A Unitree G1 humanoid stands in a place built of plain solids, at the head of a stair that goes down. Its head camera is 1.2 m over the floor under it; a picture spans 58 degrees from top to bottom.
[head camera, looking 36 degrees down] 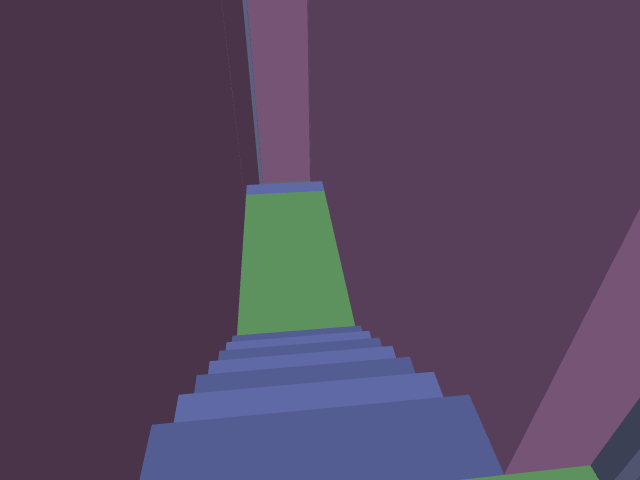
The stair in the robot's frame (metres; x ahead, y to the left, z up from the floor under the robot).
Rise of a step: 0.21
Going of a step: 0.25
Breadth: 0.98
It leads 6 degrees to the left of straight ahead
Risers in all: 7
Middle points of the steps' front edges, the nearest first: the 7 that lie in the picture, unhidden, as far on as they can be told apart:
0.77 0.01 0.00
1.02 0.04 -0.21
1.27 0.07 -0.43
1.51 0.09 -0.64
1.76 0.12 -0.86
2.01 0.15 -1.07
2.26 0.17 -1.29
